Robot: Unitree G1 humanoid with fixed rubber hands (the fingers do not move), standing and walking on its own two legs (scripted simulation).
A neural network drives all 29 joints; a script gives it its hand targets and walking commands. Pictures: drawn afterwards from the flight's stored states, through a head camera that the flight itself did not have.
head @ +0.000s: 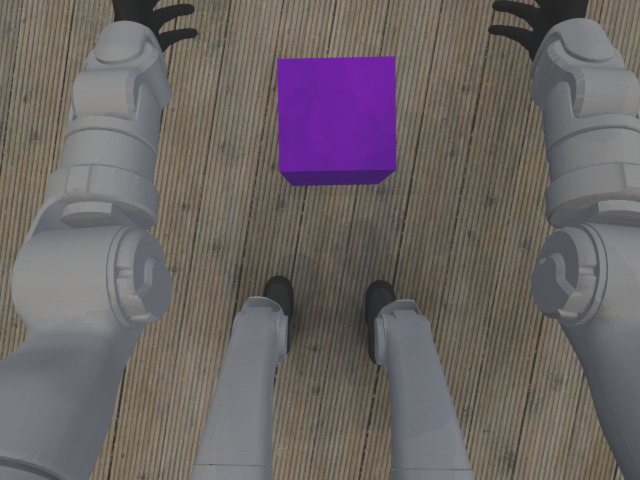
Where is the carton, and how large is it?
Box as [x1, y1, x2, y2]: [277, 56, 395, 185]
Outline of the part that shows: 394,56 277,59 279,171 292,185 378,183 395,169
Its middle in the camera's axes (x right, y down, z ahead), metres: +0.03 -0.23 +0.82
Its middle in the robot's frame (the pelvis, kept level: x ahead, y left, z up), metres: +0.56 +0.00 -0.52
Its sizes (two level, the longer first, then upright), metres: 0.210 0.200 0.250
